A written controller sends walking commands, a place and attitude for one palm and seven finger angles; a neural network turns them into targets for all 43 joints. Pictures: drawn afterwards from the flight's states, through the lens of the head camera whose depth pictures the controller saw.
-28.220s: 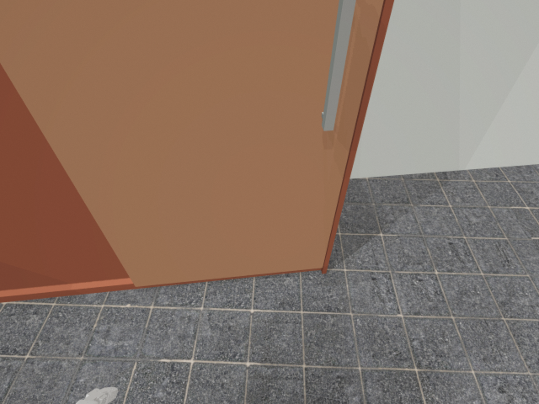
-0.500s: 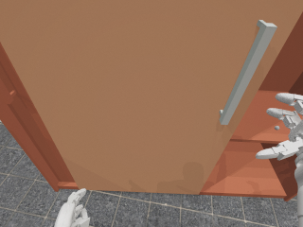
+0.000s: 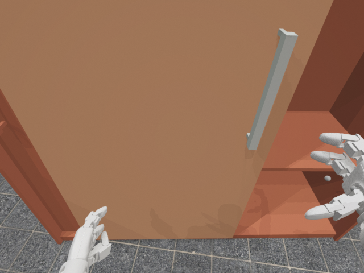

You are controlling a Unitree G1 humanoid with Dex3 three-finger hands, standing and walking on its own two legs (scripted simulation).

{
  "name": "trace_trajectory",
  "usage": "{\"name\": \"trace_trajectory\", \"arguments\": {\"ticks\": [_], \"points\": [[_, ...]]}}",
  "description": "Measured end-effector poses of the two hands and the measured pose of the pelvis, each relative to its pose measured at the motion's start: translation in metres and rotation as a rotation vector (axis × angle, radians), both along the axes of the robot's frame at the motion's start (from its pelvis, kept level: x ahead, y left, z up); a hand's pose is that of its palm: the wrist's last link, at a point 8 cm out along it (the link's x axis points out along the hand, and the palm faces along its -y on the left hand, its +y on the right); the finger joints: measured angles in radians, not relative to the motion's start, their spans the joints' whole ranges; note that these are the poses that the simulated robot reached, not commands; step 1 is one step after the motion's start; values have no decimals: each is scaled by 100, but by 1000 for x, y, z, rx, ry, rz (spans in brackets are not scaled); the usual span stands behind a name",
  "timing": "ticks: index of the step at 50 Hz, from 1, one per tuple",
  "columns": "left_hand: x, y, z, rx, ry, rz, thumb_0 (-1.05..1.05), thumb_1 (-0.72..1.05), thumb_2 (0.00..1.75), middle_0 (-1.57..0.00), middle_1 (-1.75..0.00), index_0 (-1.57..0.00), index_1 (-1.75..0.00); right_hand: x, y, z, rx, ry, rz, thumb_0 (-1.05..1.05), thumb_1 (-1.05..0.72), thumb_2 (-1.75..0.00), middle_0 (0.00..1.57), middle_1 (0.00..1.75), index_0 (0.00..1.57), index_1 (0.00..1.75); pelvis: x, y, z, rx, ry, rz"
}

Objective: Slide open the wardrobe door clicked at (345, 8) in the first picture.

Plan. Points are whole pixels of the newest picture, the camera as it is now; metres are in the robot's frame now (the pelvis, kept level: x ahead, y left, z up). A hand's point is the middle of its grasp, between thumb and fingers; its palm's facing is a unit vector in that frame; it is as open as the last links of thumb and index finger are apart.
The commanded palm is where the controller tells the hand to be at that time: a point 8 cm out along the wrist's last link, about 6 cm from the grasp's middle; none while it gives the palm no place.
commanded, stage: draw the hand back to the body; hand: right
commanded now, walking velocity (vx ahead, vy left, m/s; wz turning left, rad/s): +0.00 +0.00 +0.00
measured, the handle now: (264, 97) +0.49 -0.22 +0.18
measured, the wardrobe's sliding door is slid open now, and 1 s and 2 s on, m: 0.60 0.60 0.60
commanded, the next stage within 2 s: step back with the hand held close in 1.02 s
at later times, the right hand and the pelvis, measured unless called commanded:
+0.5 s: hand (333, 175) +0.24 -0.27 +0.18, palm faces +0.40 +0.85 -0.34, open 10.2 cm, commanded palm +0.19 -0.31 +0.18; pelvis +0.03 -0.02 +0.01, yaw +2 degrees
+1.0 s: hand (325, 184) +0.22 -0.25 +0.17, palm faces +0.42 +0.83 -0.36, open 7.4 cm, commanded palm +0.18 -0.28 +0.18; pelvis +0.03 +0.01 +0.01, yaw +2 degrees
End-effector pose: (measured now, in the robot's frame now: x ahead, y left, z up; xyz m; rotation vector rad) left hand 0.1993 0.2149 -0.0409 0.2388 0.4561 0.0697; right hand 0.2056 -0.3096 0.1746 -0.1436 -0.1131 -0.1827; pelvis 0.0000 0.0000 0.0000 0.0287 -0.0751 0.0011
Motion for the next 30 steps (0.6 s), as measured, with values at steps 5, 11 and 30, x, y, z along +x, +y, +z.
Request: {"name": "trace_trajectory", "arguments": {"ticks": [5, 11, 30], "points": [[-7, -17, -9, -15, 62, -36, 2, 90, 89, -20, -30, -21, -30, -5, -5, 10, -117, -90, -176, -1, 36, -29, 24, 103, 25, 104, -4, -6, 3, -3, 5, 12], [-24, -23, -26, -28, 178, -15, 2, 90, 89, -20, -30, -21, -31, -12, 0, 3, -162, -86, -209, -1, 16, -38, 23, 92, 24, 93, 6, -14, 7, -9, 3, 26], [-2, 0, -19, -8, 202, 48, 2, 90, 89, -20, -30, -21, -30, -14, 4, 11, -271, -56, -196, 0, -51, -71, 22, 52, 23, 53, 33, -15, 11, -16, 4, 44]]}}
